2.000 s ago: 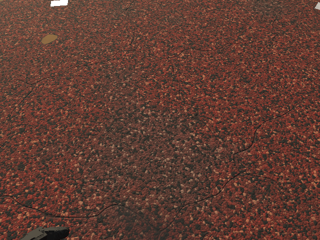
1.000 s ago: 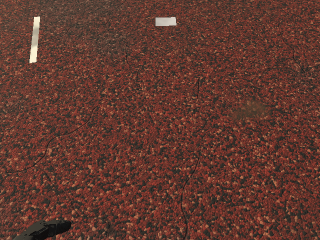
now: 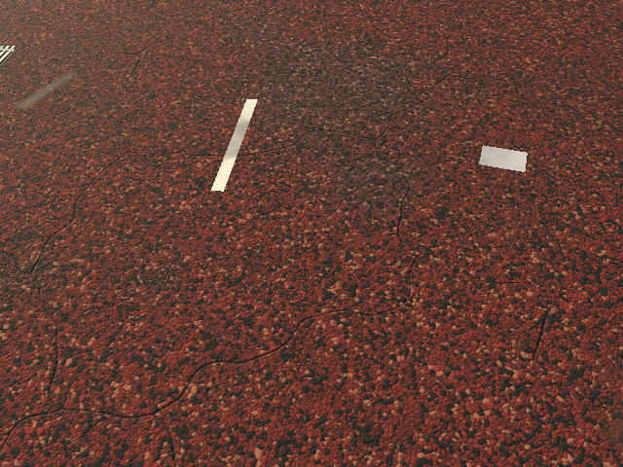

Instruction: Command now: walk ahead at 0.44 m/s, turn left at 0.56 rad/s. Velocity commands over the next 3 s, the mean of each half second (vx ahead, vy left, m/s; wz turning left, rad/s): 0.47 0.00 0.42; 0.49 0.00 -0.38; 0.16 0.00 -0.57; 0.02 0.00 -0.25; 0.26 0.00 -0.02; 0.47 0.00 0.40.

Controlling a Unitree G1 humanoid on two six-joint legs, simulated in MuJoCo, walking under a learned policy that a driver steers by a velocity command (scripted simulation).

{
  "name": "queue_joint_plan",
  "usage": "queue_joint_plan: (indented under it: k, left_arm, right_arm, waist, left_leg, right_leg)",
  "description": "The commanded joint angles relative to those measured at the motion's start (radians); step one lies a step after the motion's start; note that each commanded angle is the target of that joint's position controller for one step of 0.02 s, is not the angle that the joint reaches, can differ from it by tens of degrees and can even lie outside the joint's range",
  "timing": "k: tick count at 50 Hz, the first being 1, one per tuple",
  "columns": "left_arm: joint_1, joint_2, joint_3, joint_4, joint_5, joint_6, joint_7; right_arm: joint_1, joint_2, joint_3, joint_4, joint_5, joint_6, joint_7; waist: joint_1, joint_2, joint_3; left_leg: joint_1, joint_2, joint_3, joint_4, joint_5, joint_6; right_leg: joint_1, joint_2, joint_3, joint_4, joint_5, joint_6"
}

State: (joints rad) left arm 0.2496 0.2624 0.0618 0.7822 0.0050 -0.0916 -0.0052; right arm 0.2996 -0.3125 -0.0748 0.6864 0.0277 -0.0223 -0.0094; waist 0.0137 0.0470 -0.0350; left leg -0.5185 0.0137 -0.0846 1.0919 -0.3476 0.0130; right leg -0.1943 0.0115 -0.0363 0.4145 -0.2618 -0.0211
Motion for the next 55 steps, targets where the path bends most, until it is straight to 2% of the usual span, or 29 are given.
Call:
queue_joint_plan:
  k: [1, 6, 11, 13, 14, 15, 16, 17, 18, 19, 20, 21, 22, 24, 28, 33, 38, 41, 42, 43, 44, 45, 46, 47, 48, 49, 50, 52, 55]
  left_arm:
    - [0.009, 0.123, 0.029, -0.036, 0.006, -0.016, 0.01]
    - [0.025, 0.158, 0.034, -0.005, 0.001, -0.006, 0.015]
    - [0.08, 0.202, 0.043, 0.035, -0.022, 0.009, 0.015]
    - [0.08, 0.233, 0.051, 0.038, -0.027, 0.018, 0.019]
    - [0.082, 0.253, 0.057, 0.038, -0.029, 0.025, 0.024]
    - [0.075, 0.261, 0.058, 0.035, -0.032, 0.032, 0.029]
    - [0.095, 0.235, 0.045, 0.035, -0.027, 0.026, 0.031]
    - [0.201, 0.086, -0.006, -0.001, 0.024, 0.011, 0.011]
    - [0.202, 0.125, -0.012, 0.01, -0.007, -0.02, -0.008]
    - [0.051, 0.209, 0.018, -0.022, -0.059, -0.028, -0.013]
    - [-0.01, 0.191, 0.009, -0.051, -0.066, -0.033, -0.01]
    - [-0.015, 0.175, 0.007, -0.037, -0.049, -0.027, -0.002]
    - [0.019, 0.174, 0.012, -0.022, -0.038, -0.013, 0.001]
    - [0.085, 0.141, 0.01, 0.009, -0.036, 0.02, 0.003]
    - [0.007, 0.105, 0.007, -0.007, -0.032, 0.043, 0.011]
    - [-0.124, 0.07, -0.005, -0.043, -0.025, 0.025, -0.017]
    - [-0.238, 0.064, -0.013, -0.114, -0.023, 0.025, -0.049]
    - [-0.192, 0.103, 0.006, -0.139, -0.023, 0.031, -0.063]
    - [-0.107, 0.136, 0.024, -0.127, -0.024, 0.036, -0.061]
    - [0.046, 0.186, 0.053, -0.094, -0.027, 0.037, -0.052]
    - [0.198, 0.276, 0.085, -0.07, -0.029, 0.048, -0.031]
    - [0.175, 0.342, 0.092, -0.078, -0.039, 0.04, -0.03]
    - [0.202, 0.253, 0.067, -0.096, -0.031, 0.031, -0.031]
    - [0.162, 0.211, 0.056, -0.095, -0.024, 0.024, -0.029]
    - [0.083, 0.199, 0.05, -0.112, -0.024, 0.022, -0.028]
    - [0.013, 0.173, 0.043, -0.13, -0.02, 0.024, -0.025]
    - [-0.019, 0.157, 0.036, -0.148, -0.006, 0.025, -0.018]
    - [-0.047, 0.162, 0.038, -0.152, -0.007, 0.03, -0.007]
    - [-0.039, 0.203, 0.052, -0.138, -0.015, 0.046, 0.015]
  right_arm:
    - [-0.078, -0.051, -0.014, -0.101, 0.001, -0.021, 0.017]
    - [-0.194, -0.007, 0.009, -0.162, -0.002, -0.02, 0.037]
    - [-0.306, -0.006, 0.015, -0.208, 0.001, -0.022, 0.07]
    - [-0.281, -0.041, -0.002, -0.214, -0.004, -0.018, 0.076]
    - [-0.221, -0.07, -0.017, -0.204, -0.007, -0.013, 0.075]
    - [-0.085, -0.111, -0.042, -0.172, -0.005, -0.008, 0.069]
    - [0.071, -0.15, -0.068, -0.132, -0.003, 0.002, 0.049]
    - [0.116, -0.245, -0.077, -0.113, -0.003, 0.002, 0.029]
    - [0.159, -0.204, -0.058, -0.135, -0.007, -0.01, 0.033]
    - [0.123, -0.154, -0.041, -0.119, -0.024, -0.02, 0.041]
    - [0.053, -0.141, -0.034, -0.109, -0.022, -0.029, 0.041]
    - [-0.011, -0.106, -0.022, -0.102, -0.025, -0.037, 0.04]
    - [-0.054, -0.075, -0.013, -0.101, -0.034, -0.047, 0.041]
    - [-0.084, -0.058, -0.011, -0.084, -0.037, -0.068, 0.043]
    - [-0.062, -0.07, -0.018, -0.028, -0.049, -0.091, 0.032]
    - [-0.042, -0.092, -0.022, 0.008, -0.042, -0.089, 0.014]
    - [0.028, -0.118, -0.036, 0.062, -0.022, -0.055, 0.004]
    - [0.001, -0.159, -0.048, 0.059, -0.015, -0.028, -0.013]
    - [-0.008, -0.17, -0.049, 0.056, -0.015, -0.018, -0.02]
    - [-0.025, -0.166, -0.044, 0.051, -0.012, -0.013, -0.026]
    - [-0.001, -0.126, -0.025, 0.032, -0.03, -0.023, -0.031]
    - [0.106, 0.011, 0.019, -0.008, -0.054, -0.053, -0.006]
    - [-0.009, -0.071, 0.008, -0.011, -0.02, -0.091, 0.011]
    - [-0.1, -0.111, -0.001, -0.045, 0.013, -0.112, 0.019]
    - [-0.127, -0.102, 0.003, -0.052, 0.001, -0.123, 0.013]
    - [-0.133, -0.114, -0.006, -0.047, -0.027, -0.121, 0.005]
    - [-0.111, -0.12, -0.012, -0.047, -0.037, -0.109, 0.003]
    - [-0.069, -0.094, -0.009, -0.04, -0.044, -0.081, -0.002]
    - [-0.11, -0.05, 0.008, -0.051, -0.048, -0.057, -0.012]
  waist:
    - [0.032, -0.155, 0.085]
    - [0.054, -0.127, 0.102]
    - [0.072, -0.115, 0.133]
    - [0.031, -0.143, 0.088]
    - [-0.013, -0.163, 0.039]
    - [-0.095, -0.154, -0.036]
    - [-0.176, -0.108, -0.112]
    - [-0.093, 0.182, -0.226]
    - [-0.127, 0.142, -0.446]
    - [-0.162, 0.039, -0.302]
    - [-0.125, 0.018, -0.152]
    - [-0.079, -0.029, -0.074]
    - [-0.036, -0.005, -0.036]
    - [0.006, 0.019, -0.019]
    - [-0.005, 0.0, 0.063]
    - [-0.055, -0.008, 0.1]
    - [-0.095, -0.019, 0.137]
    - [-0.041, 0.036, 0.064]
    - [0.009, 0.052, 0.005]
    - [0.097, 0.032, -0.076]
    - [0.151, -0.089, -0.184]
    - [0.026, -0.31, -0.28]
    - [0.113, -0.183, -0.343]
    - [0.119, -0.138, -0.202]
    - [0.07, -0.054, -0.097]
    - [0.029, -0.031, -0.034]
    - [-0.006, -0.053, -0.026]
    - [-0.043, -0.063, -0.016]
    - [-0.037, -0.09, -0.022]
  left_leg:
    - [-0.313, 0.083, -0.028, 0.039, 0.125, -0.011]
    - [-0.264, 0.084, 0.037, -0.213, 0.288, -0.036]
    - [-0.164, 0.051, 0.124, -0.42, 0.31, 0.02]
    - [-0.056, -0.009, 0.175, -0.448, 0.233, 0.066]
    - [0.039, -0.048, 0.199, -0.451, 0.188, 0.093]
    - [0.231, -0.085, 0.206, -0.493, 0.211, 0.128]
    - [0.529, -0.069, 0.13, -0.53, 0.251, 0.168]
    - [0.935, 0.223, -0.326, -0.528, 0.238, 0.298]
    - [1.009, 0.386, -0.748, -0.716, 0.033, 0.41]
    - [0.895, 0.348, -0.599, -0.767, 0.038, 0.336]
    - [0.714, 0.314, -0.443, -0.785, 0.117, 0.298]
    - [0.561, 0.273, -0.323, -0.801, 0.217, 0.267]
    - [0.45, 0.237, -0.231, -0.83, 0.295, 0.252]
    - [0.346, 0.212, -0.137, -0.902, 0.321, 0.246]
    - [0.326, 0.193, 0.029, -0.959, 0.415, 0.215]
    - [0.386, 0.176, 0.169, -0.988, 0.418, 0.16]
    - [0.606, 0.25, 0.206, -0.918, 0.539, 0.15]
    - [0.67, 0.259, 0.245, -0.742, 0.984, 0.115]
    - [0.66, 0.248, 0.26, -0.608, 1.12, 0.098]
    - [0.571, 0.21, 0.287, -0.398, 1.103, 0.065]
    - [0.325, 0.159, 0.289, -0.086, 0.766, 0.021]
    - [-0.123, -0.067, 0.162, 0.241, -0.214, -0.043]
    - [-0.235, -0.05, -0.028, 0.316, -0.236, -0.017]
    - [-0.297, -0.004, -0.027, 0.283, -0.141, 0.005]
    - [-0.266, 0.034, -0.014, 0.2, -0.066, 0.008]
    - [-0.207, 0.058, -0.002, 0.133, -0.037, -0.009]
    - [-0.129, 0.072, -0.007, 0.113, -0.025, -0.023]
    - [-0.077, 0.069, 0.016, 0.031, -0.011, -0.061]
    - [-0.028, 0.017, 0.057, -0.18, 0.12, -0.102]
  right_leg:
    - [0.181, -0.26, 0.223, -0.243, 0.108, -0.128]
    - [0.161, -0.244, 0.036, -0.257, 0.3, -0.133]
    - [0.218, -0.274, -0.066, -0.227, 0.443, -0.108]
    - [0.265, -0.28, -0.113, -0.118, 0.788, -0.087]
    - [0.279, -0.279, -0.132, -0.008, 0.964, -0.077]
    - [0.233, -0.266, -0.153, 0.169, 1.029, -0.059]
    - [0.044, -0.24, -0.152, 0.395, 0.889, -0.034]
    - [-0.384, -0.106, -0.138, 0.786, -0.078, 0.014]
    - [-0.498, -0.016, 0.087, 0.981, -0.346, 0.013]
    - [-0.573, -0.064, 0.126, 1.014, -0.255, 0.003]
    - [-0.581, -0.105, 0.108, 0.948, -0.166, -0.006]
    - [-0.532, -0.147, 0.103, 0.878, -0.1, -0.001]
    - [-0.461, -0.173, 0.113, 0.83, -0.053, 0.006]
    - [-0.377, -0.185, 0.117, 0.789, -0.001, 0.022]
    - [-0.477, -0.164, 0.153, 0.641, 0.156, 0.052]
    - [-0.455, -0.122, 0.091, 0.332, 0.418, 0.038]
    - [-0.546, -0.099, 0.043, 0.205, 0.3, -0.01]
    - [-0.423, -0.022, -0.044, 0.199, 0.127, -0.064]
    - [-0.304, 0.02, -0.069, 0.203, 0.084, -0.09]
    - [-0.074, 0.059, -0.065, 0.141, 0.135, -0.129]
    - [0.242, -0.078, 0.169, 0.122, 0.166, -0.197]
    - [0.569, -0.308, 0.732, 0.032, -0.028, -0.389]
    - [0.618, -0.327, 0.843, -0.081, -0.095, -0.379]
    - [0.52, -0.302, 0.695, -0.106, -0.027, -0.332]
    - [0.358, -0.265, 0.578, -0.103, 0.162, -0.304]
    - [0.221, -0.235, 0.482, -0.102, 0.388, -0.29]
    - [0.13, -0.211, 0.422, -0.106, 0.555, -0.287]
    - [0.026, -0.176, 0.338, -0.113, 0.728, -0.281]
    - [-0.065, -0.102, 0.24, -0.09, 0.815, -0.24]
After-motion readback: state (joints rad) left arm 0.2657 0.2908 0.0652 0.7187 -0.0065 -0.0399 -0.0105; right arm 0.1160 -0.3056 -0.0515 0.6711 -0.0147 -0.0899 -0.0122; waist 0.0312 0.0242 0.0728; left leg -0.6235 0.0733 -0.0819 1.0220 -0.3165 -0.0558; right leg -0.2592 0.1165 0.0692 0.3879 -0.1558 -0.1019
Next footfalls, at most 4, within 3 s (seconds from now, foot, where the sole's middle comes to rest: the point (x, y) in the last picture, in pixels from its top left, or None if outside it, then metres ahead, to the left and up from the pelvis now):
0.32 left None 0.32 0.17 -0.78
0.86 right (346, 408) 0.66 0.00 -0.78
1.32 left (285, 318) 0.90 0.14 -0.78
1.72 right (370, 375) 0.74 -0.06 -0.78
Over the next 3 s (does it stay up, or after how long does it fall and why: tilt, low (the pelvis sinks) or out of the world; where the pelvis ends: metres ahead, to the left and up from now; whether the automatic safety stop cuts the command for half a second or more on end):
stays up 1.11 -0.03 0.00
